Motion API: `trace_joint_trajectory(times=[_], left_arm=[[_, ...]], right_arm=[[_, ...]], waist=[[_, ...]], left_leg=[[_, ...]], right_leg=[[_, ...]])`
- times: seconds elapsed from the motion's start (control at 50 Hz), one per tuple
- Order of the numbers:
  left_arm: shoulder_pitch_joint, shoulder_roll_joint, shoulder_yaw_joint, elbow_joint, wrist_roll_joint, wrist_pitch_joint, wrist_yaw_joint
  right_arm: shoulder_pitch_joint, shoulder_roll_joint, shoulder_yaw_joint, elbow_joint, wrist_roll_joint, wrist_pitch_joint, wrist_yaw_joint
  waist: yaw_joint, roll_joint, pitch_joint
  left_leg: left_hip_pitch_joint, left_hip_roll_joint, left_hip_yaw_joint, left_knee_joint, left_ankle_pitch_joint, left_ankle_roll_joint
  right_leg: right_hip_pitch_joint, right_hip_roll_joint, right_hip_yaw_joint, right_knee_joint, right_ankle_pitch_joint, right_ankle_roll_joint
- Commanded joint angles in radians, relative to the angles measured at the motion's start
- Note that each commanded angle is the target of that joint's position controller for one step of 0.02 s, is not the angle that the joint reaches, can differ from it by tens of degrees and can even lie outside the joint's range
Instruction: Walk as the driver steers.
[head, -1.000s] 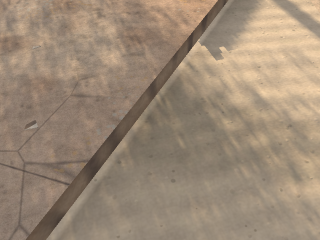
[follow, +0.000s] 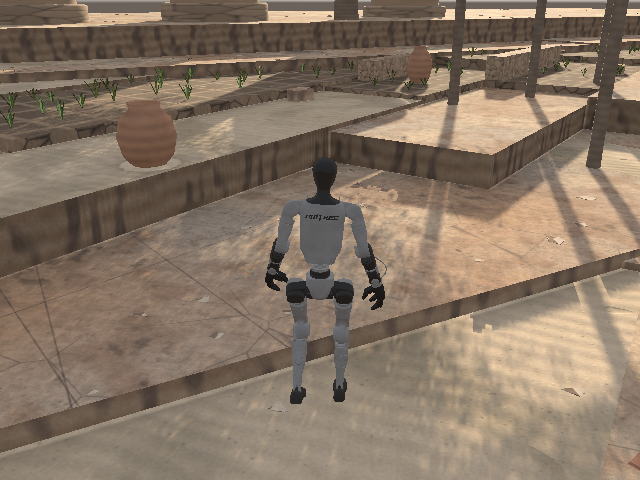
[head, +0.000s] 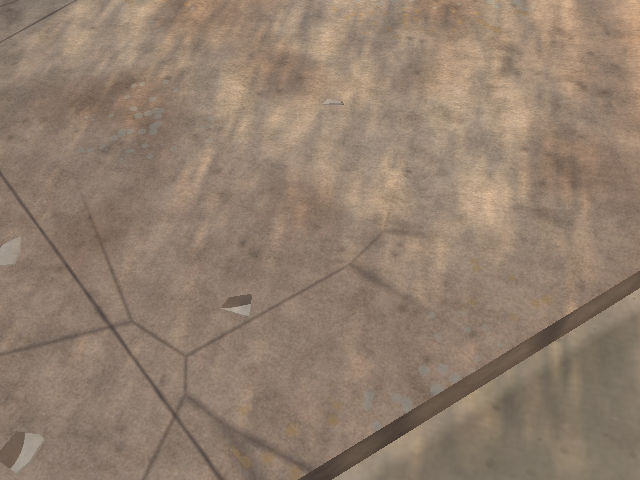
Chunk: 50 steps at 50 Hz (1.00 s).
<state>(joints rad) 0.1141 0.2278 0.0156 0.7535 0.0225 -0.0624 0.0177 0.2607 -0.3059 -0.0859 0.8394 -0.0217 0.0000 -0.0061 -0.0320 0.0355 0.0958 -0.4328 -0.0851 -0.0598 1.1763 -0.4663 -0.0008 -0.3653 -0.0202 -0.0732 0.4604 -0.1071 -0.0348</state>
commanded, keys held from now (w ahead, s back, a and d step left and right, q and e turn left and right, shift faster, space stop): e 0.80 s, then w+e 0.20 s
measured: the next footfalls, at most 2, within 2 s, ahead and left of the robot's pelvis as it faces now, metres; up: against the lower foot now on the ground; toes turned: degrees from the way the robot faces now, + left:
left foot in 0.20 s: +0.08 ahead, +0.11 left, +0.00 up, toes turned -5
right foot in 0.54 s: +0.01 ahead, -0.11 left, +0.00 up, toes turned -16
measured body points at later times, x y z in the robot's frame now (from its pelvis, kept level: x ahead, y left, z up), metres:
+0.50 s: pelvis +0.01 -0.01 +0.00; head +0.03 -0.02 +0.45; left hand +0.14 +0.24 -0.12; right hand +0.07 -0.30 -0.13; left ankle +0.04 +0.12 -0.74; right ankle -0.03 -0.09 -0.72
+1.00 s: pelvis +0.01 -0.02 +0.01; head +0.03 -0.04 +0.46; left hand +0.21 +0.20 -0.11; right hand +0.00 -0.33 -0.10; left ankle +0.08 +0.09 -0.71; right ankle -0.03 -0.09 -0.74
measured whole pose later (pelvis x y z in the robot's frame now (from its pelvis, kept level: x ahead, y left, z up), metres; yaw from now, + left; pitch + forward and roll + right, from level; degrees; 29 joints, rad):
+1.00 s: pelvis +0.01 -0.02 +0.01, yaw -31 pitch +1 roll +1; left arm 0.31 0.30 0.07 0.77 0.03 0.04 -0.01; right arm 0.15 -0.29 -0.04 0.79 -0.02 0.00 0.00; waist 0.04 -0.01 0.02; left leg -0.36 -0.04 -0.06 0.68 -0.39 -0.02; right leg -0.21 0.14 0.22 0.42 -0.21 -0.09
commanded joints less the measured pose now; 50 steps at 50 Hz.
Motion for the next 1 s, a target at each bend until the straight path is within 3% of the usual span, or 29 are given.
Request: trace_joint_trajectory(times=[0.02, 0.06, 0.08, 0.12, 0.16, 0.18, 0.2, 0.22, 0.24, 0.26, 0.3, 0.36, 0.4, 0.44, 0.48, 0.5, 0.52, 0.54, 0.56, 0.58, 0.6, 0.62, 0.66, 0.72, 0.8, 0.84, 0.88, 0.96, 1.0], left_arm=[[0.062, 0.099, 0.015, -0.005, 0.001, -0.017, -0.003], [0.033, 0.088, 0.004, 0.013, 0.004, -0.019, -0.01], [0.041, 0.095, 0.005, 0.025, 0.002, -0.015, -0.014], [0.078, 0.137, 0.02, 0.044, 0.0, 0.004, -0.021], [0.071, 0.185, 0.039, 0.041, -0.009, 0.035, -0.027], [0.077, 0.185, 0.042, 0.039, -0.012, 0.048, -0.028], [0.095, 0.163, 0.04, 0.035, -0.012, 0.054, -0.031], [0.1, 0.105, 0.028, 0.013, -0.02, 0.055, -0.037], [0.102, 0.086, 0.027, 0.003, -0.024, 0.06, -0.031], [0.114, 0.134, 0.047, 0.017, -0.013, 0.07, -0.026], [0.196, 0.137, 0.068, 0.05, -0.009, 0.09, -0.02], [0.212, 0.098, 0.066, 0.051, 0.005, 0.098, -0.018], [0.162, 0.08, 0.059, 0.025, -0.004, 0.1, -0.026], [0.135, 0.087, 0.059, 0.001, -0.015, 0.105, -0.033], [0.153, 0.094, 0.062, -0.007, -0.02, 0.106, -0.038], [0.185, 0.088, 0.061, 0.0, -0.017, 0.101, -0.038], [0.19, 0.113, 0.067, 0.0, -0.007, 0.092, -0.034], [0.207, 0.223, 0.09, -0.013, 0.006, 0.078, -0.027], [0.279, 0.346, 0.12, -0.004, -0.002, 0.077, -0.032], [0.313, 0.306, 0.116, 0.007, -0.005, 0.08, -0.029], [0.245, 0.251, 0.101, -0.001, -0.011, 0.086, -0.023], [0.162, 0.22, 0.092, -0.021, -0.009, 0.096, -0.017], [0.119, 0.197, 0.085, -0.043, -0.019, 0.098, -0.012], [0.163, 0.211, 0.09, -0.038, -0.023, 0.092, -0.014], [0.192, 0.222, 0.093, -0.038, -0.016, 0.095, -0.007], [0.213, 0.229, 0.096, -0.037, -0.01, 0.097, -0.01], [0.209, 0.235, 0.098, -0.041, -0.001, 0.098, -0.016], [0.199, 0.253, 0.104, -0.044, 0.009, 0.088, -0.028], [0.158, 0.253, 0.106, -0.053, 0.009, 0.082, -0.037]], right_arm=[[0.168, 0.011, 0.01, -0.005, -0.006, 0.021, 0.012], [0.15, 0.032, 0.03, 0.007, -0.011, 0.032, 0.006], [0.119, 0.034, 0.038, 0.006, -0.012, 0.036, 0.002], [0.068, 0.007, 0.043, 0.004, -0.007, 0.042, -0.008], [0.054, -0.015, 0.043, 0.002, -0.006, 0.037, -0.015], [0.05, -0.028, 0.042, 0.001, -0.009, 0.028, -0.02], [0.045, -0.056, 0.04, -0.01, -0.019, 0.016, -0.029], [0.033, -0.119, 0.031, -0.025, -0.029, 0.006, -0.039], [-0.001, -0.17, 0.009, -0.021, -0.011, 0.009, -0.039], [-0.052, -0.133, 0.014, -0.039, -0.014, 0.006, -0.04], [-0.119, -0.068, 0.028, -0.057, -0.006, 0.003, -0.051], [-0.103, -0.049, 0.031, -0.05, -0.001, -0.004, -0.061], [-0.075, -0.06, 0.025, -0.039, -0.003, -0.002, -0.059], [-0.056, -0.092, 0.011, -0.03, -0.006, 0.004, -0.051], [-0.059, -0.12, -0.001, -0.026, -0.002, 0.012, -0.041], [-0.074, -0.129, -0.006, -0.026, 0.003, 0.017, -0.037], [-0.048, -0.122, -0.009, -0.016, 0.002, 0.018, -0.032], [-0.019, -0.064, 0.002, -0.039, -0.006, 0.023, -0.022], [-0.127, -0.02, 0.021, -0.108, -0.001, 0.037, -0.039], [-0.15, -0.044, 0.019, -0.106, -0.003, 0.045, -0.044], [-0.138, -0.048, 0.015, -0.088, 0.01, 0.045, -0.037], [-0.119, -0.057, 0.012, -0.073, 0.017, 0.036, -0.031], [-0.087, -0.081, 0.004, -0.057, -0.004, 0.03, -0.018], [-0.087, -0.062, 0.008, -0.066, 0.001, 0.031, -0.012], [-0.126, -0.066, 0.012, -0.091, 0.003, 0.033, -0.018], [-0.142, -0.075, 0.014, -0.102, -0.005, 0.027, -0.01], [-0.173, -0.078, 0.016, -0.117, -0.01, 0.018, -0.001], [-0.181, -0.074, 0.025, -0.134, -0.003, -0.014, 0.002], [-0.132, -0.071, 0.028, -0.131, 0.009, -0.03, -0.004]], waist=[[-0.026, -0.147, -0.212], [-0.04, -0.176, -0.216], [-0.027, -0.208, -0.211], [0.005, -0.229, -0.201], [-0.006, -0.196, -0.162], [-0.01, -0.167, -0.128], [-0.009, -0.105, -0.108], [0.006, 0.034, -0.101], [0.021, 0.207, -0.073], [0.019, 0.173, -0.044], [0.074, 0.098, -0.046], [0.07, 0.087, -0.097], [0.035, 0.117, -0.124], [0.01, 0.152, -0.146], [0.02, 0.151, -0.148], [0.049, 0.126, -0.147], [0.056, 0.051, -0.136], [0.04, -0.21, -0.134], [0.097, -0.353, -0.097], [0.103, -0.202, -0.098], [0.066, -0.136, -0.059], [0.032, -0.118, -0.04], [0.024, -0.154, -0.085], [0.038, -0.12, -0.128], [0.065, -0.154, -0.113], [0.08, -0.157, -0.124], [0.09, -0.174, -0.089], [0.084, -0.159, -0.069], [0.045, -0.155, -0.069]], left_leg=[[0.083, 0.02, -0.028, -0.094, 0.044, -0.016], [0.167, 0.045, 0.004, -0.306, 0.076, -0.011], [0.195, 0.055, 0.029, -0.394, 0.103, -0.01], [0.228, 0.044, 0.056, -0.494, 0.129, -0.01], [0.285, 0.034, 0.078, -0.624, 0.18, 0.007], [0.329, 0.042, 0.066, -0.707, 0.203, 0.023], [0.368, 0.119, -0.021, -0.788, 0.2, 0.046], [0.377, 0.28, -0.186, -0.889, 0.103, 0.089], [0.18, 0.405, -0.304, -0.992, 0.042, 0.172], [0.108, 0.43, -0.276, -0.993, 0.125, 0.22], [0.113, 0.374, -0.14, -0.939, 0.423, 0.222], [0.278, 0.339, -0.023, -0.841, 0.71, 0.206], [0.334, 0.343, 0.003, -0.804, 0.726, 0.197], [0.354, 0.363, 0.002, -0.776, 0.725, 0.193], [0.338, 0.37, 0.012, -0.732, 0.689, 0.174], [0.298, 0.355, 0.043, -0.681, 0.635, 0.142], [0.22, 0.322, 0.085, -0.591, 0.49, 0.079], [0.008, 0.214, 0.181, -0.344, 0.148, 0.0], [-0.153, 0.061, 0.133, -0.217, -0.184, -0.024], [-0.147, 0.099, 0.043, -0.093, -0.167, -0.02], [-0.151, 0.113, 0.021, -0.067, -0.078, -0.014], [-0.15, 0.123, 0.013, -0.097, 0.007, -0.012], [-0.139, 0.108, 0.023, -0.089, 0.09, -0.018], [-0.151, 0.094, 0.021, -0.107, 0.12, -0.035], [-0.171, 0.087, 0.007, -0.216, 0.115, -0.043], [-0.15, 0.083, 0.005, -0.28, 0.107, -0.045], [-0.133, 0.076, 0.004, -0.35, 0.096, -0.043], [-0.025, 0.047, -0.001, -0.489, 0.059, -0.019], [0.123, 0.028, -0.002, -0.598, 0.064, 0.002]], right_leg=[[0.12, -0.23, 0.159, -0.134, 0.704, -0.184], [0.079, -0.201, 0.134, -0.148, 0.615, -0.17], [0.077, -0.183, 0.14, -0.152, 0.547, -0.164], [0.074, -0.171, 0.19, -0.155, 0.328, -0.162], [0.005, -0.163, 0.25, -0.153, 0.027, -0.142], [-0.058, -0.154, 0.281, -0.154, -0.094, -0.113], [-0.12, -0.138, 0.301, -0.138, -0.189, -0.067], [-0.188, -0.062, 0.237, -0.046, -0.288, -0.015], [-0.114, 0.08, 0.07, 0.157, -0.343, 0.009], [-0.068, 0.067, 0.073, 0.369, -0.395, 0.008], [-0.078, 0.059, 0.085, 0.576, -0.39, 0.005], [-0.122, 0.032, 0.061, 0.549, -0.369, 0.03], [-0.085, 0.021, 0.045, 0.417, -0.373, 0.038], [-0.025, 0.029, 0.022, 0.308, -0.379, 0.032], [0.046, 0.047, -0.013, 0.178, -0.328, 0.016], [0.12, 0.063, -0.034, 0.047, -0.218, 0.005], [0.197, 0.049, 0.037, -0.085, -0.098, -0.009], [0.315, -0.179, 0.359, -0.175, 0.099, -0.057], [0.261, -0.38, 0.592, -0.165, 0.491, -0.221], [0.249, -0.358, 0.559, -0.158, 0.488, -0.272], [0.22, -0.289, 0.467, -0.153, 0.381, -0.253], [0.205, -0.214, 0.404, -0.159, 0.281, -0.201], [0.253, -0.157, 0.364, -0.151, 0.321, -0.172], [0.313, -0.154, 0.376, -0.135, 0.348, -0.179], [0.327, -0.152, 0.445, -0.14, 0.222, -0.19], [0.307, -0.138, 0.506, -0.191, -0.113, -0.207], [0.262, -0.128, 0.57, -0.236, -0.371, -0.22], [0.192, -0.109, 0.636, -0.224, -0.431, -0.222], [0.1, -0.083, 0.652, -0.202, -0.439, -0.197]])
